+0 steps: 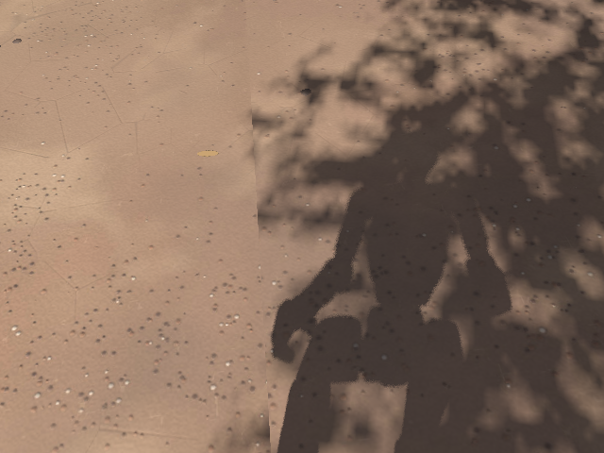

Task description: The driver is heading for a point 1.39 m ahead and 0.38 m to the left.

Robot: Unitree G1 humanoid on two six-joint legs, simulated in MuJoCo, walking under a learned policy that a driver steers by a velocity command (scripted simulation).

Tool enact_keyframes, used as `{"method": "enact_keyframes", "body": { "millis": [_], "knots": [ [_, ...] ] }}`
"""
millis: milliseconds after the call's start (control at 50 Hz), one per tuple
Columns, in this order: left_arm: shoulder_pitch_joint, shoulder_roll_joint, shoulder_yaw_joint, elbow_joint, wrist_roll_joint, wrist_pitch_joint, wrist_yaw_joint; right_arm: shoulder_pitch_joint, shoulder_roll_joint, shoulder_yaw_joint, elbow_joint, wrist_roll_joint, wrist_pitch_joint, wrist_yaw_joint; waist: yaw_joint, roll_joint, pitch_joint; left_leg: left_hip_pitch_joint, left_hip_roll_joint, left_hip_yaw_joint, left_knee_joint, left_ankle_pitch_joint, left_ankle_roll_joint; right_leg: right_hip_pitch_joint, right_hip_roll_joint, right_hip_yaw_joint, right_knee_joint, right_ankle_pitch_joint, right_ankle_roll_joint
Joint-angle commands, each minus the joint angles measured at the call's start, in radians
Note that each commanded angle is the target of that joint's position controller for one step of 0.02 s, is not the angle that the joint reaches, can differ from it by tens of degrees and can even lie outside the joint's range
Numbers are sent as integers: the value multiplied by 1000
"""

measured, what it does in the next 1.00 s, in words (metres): climbs, turning left: left foot, then right foot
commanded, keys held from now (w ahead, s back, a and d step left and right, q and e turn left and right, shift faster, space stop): w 0.20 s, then w+q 0.80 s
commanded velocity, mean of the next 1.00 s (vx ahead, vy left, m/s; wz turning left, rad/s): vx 0.48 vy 0.00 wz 0.21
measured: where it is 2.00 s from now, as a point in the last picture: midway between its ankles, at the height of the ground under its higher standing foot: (237, 250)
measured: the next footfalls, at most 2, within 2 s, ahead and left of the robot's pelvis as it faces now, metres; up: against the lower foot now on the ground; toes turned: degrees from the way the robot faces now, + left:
left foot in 0.28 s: +0.33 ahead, +0.05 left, +0.00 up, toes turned -6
right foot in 0.80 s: +0.60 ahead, -0.15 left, +0.00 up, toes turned +16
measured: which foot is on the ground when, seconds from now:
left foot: up 0.00-0.26, down 0.28-0.80, up 0.82-1.00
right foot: down 0.00-0.30, up 0.32-0.78, down 0.80-1.00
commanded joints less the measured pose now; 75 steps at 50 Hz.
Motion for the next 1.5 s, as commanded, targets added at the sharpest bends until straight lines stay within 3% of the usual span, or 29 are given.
{"method": "enact_keyframes", "body": {
  "millis": [20,80,140,200,280,300,320,340,360,400,480,620,720,780,800,820,840,900,1140,1160,1200,1260,1360,1380,1400,1420,1440,1460,1500],
  "knots": [
    [-86,116,48,-60,8,-32,34,-57,-52,-9,-92,-26,-24,-4,-39,-143,68,-71,-21,11,-129,168,-6,39,-159,335,-561,385,-167],
    [51,79,42,14,2,-28,69,-192,-9,7,-118,-37,-39,13,21,-138,26,-72,-68,35,-396,360,-14,231,-137,227,-559,557,-154],
    [109,102,49,28,7,-19,70,-321,71,38,-154,0,-31,26,79,-153,62,122,-162,166,-633,260,-34,184,-110,186,-718,576,-160],
    [90,135,64,53,-28,-19,79,-306,21,21,-164,22,-35,33,53,-165,109,102,-101,54,-838,244,-2,354,-197,251,-690,592,-152],
    [-24,199,83,42,8,-33,69,42,-96,-31,-64,2,-38,21,-112,-149,-133,581,-110,61,-861,328,128,381,-191,140,-289,1242,-87],
    [-31,144,63,30,40,-40,59,220,-109,-31,-35,2,-29,15,-167,-45,-255,883,26,-113,-816,306,178,190,-137,125,-30,925,-72],
    [134,50,31,32,26,-52,44,248,-169,-41,-23,-18,-38,21,-59,271,-352,1180,281,-632,-911,90,387,-191,35,94,323,146,26],
    [109,122,39,46,9,-73,37,209,-62,-25,-36,-1,-35,18,-85,216,-301,1138,254,-771,-1035,-113,397,-306,-1,150,431,104,7],
    [-32,162,48,13,-6,-87,29,138,-22,-13,-52,-7,-31,10,-89,95,-129,991,227,-642,-1068,-146,360,-371,-46,138,455,187,1],
    [-160,139,44,-32,25,-109,30,86,-36,-9,-63,-17,-30,19,-43,-98,1,758,153,-513,-1123,55,324,-352,-92,98,398,293,5],
    [-144,115,46,-56,36,-86,36,97,-11,6,-44,-3,-35,24,32,-28,42,560,69,-371,-1148,225,294,-324,-137,56,277,364,51],
    [-427,45,24,-110,32,-78,35,221,-64,-4,-2,9,-20,-7,-55,47,45,388,0,-270,-1108,205,211,-125,-68,1,-232,715,99],
    [-517,84,43,-137,5,-92,23,267,-67,-11,24,27,10,-10,-79,67,64,548,44,-402,-1021,79,197,-66,-31,40,-460,597,100],
    [-338,157,81,-90,5,-110,33,225,-67,-20,6,16,34,-22,15,106,-1,581,16,-408,-842,222,156,153,-55,49,-548,477,44],
    [-173,197,98,-59,18,-112,35,197,-24,-7,-22,0,30,-17,83,62,-140,494,-19,-349,-623,206,127,403,-172,124,-499,491,-16],
    [-50,260,114,-38,30,-99,42,281,49,11,-46,2,23,-18,64,-164,-262,187,-156,-204,-328,-151,48,746,-378,430,-504,466,-128],
    [-17,249,115,-4,19,-84,29,367,18,15,-62,28,17,-24,34,-389,-280,-70,-131,-141,-110,-323,24,806,-512,778,-598,182,-229],
    [-151,108,81,-22,22,-70,24,165,-80,-18,-62,3,30,-22,34,-116,10,-78,-15,-105,-41,-71,4,433,-368,410,-681,271,-131],
    [-102,184,94,83,22,-83,34,-82,-10,-14,-135,-2,23,19,52,-112,71,79,-27,24,-487,449,4,277,-228,-83,-709,668,-95],
    [29,61,35,95,161,-107,-1,4,76,49,-81,-169,2,90,60,-168,57,2,-9,10,-427,353,23,400,-331,-19,-727,641,-200],
    [121,119,40,134,142,-105,-6,-67,-5,15,-75,-124,-18,108,82,-64,122,-206,-1,-50,-488,281,34,618,-386,18,-692,706,-212],
    [151,140,21,152,123,-90,-1,-208,3,29,-96,-107,-29,96,105,-125,121,-136,-32,32,-574,218,43,662,-351,-57,-705,727,-174],
    [35,273,40,142,131,-67,-17,-22,-75,7,-49,-61,-54,90,-78,-84,75,445,-164,154,-677,158,110,420,-285,-268,-424,1292,-119],
    [100,254,35,158,151,-66,-19,122,-116,-12,-4,-60,-71,74,-101,-47,4,730,-183,128,-635,251,154,235,-256,-281,-210,1234,-73],
    [183,170,5,153,163,-70,-37,337,-130,-25,41,-63,-67,43,-159,65,-219,1206,-30,-198,-632,220,327,-146,-166,-265,144,847,43],
    [79,187,12,152,148,-71,-76,505,-125,-15,111,-67,-40,30,-257,54,-299,1314,110,-558,-811,147,413,-303,3,-143,503,53,54],
    [-132,117,-6,33,104,-87,-77,476,-154,-16,138,-94,-70,15,-259,42,-69,1169,125,-614,-912,2,336,-549,-17,51,522,106,-2],
    [-213,134,-3,-2,101,-99,-51,374,-138,-10,137,-95,-88,12,-218,42,92,948,131,-574,-934,4,329,-584,-80,103,524,178,-1],
    [-166,135,-4,-13,147,-87,-15,194,10,49,125,-84,-94,27,-71,-37,93,643,121,-467,-976,48,329,-410,-141,108,398,261,3]
  ]
}}
Velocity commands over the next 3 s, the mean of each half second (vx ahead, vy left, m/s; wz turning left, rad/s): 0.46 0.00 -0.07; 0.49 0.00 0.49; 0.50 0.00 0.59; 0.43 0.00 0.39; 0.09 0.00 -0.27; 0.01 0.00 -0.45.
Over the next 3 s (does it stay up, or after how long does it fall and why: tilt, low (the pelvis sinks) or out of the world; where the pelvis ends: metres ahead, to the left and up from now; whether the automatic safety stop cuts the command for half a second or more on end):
stays up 1.16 0.30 -0.10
